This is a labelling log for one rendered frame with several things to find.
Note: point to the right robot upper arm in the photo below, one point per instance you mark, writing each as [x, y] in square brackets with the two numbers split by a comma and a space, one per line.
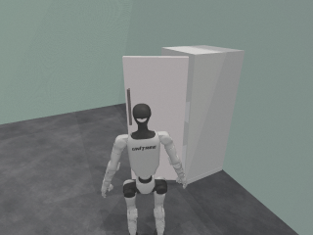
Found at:
[166, 140]

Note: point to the left robot forearm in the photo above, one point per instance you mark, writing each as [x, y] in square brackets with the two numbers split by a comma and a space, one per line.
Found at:
[108, 176]

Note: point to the right robot shin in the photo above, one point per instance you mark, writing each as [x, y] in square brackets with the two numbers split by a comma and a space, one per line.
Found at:
[160, 223]

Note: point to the left robot shin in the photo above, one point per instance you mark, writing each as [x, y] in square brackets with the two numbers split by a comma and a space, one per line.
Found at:
[132, 224]

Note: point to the right robot forearm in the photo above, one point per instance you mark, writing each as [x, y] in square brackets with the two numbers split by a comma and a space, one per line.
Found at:
[179, 169]

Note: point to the left robot hand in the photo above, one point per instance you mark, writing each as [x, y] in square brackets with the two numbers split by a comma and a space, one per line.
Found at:
[105, 189]

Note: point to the handle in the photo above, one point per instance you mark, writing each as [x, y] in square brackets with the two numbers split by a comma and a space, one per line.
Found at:
[129, 106]

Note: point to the fridge door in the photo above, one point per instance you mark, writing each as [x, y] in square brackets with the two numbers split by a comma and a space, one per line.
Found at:
[161, 83]

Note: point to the right robot hand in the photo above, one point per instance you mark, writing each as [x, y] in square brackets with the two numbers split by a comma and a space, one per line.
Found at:
[182, 180]

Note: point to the left robot upper arm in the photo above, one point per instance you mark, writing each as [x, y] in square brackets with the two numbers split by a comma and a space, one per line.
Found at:
[119, 144]

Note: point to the robot shin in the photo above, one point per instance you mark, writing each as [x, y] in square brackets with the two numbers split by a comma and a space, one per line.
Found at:
[132, 224]
[160, 223]

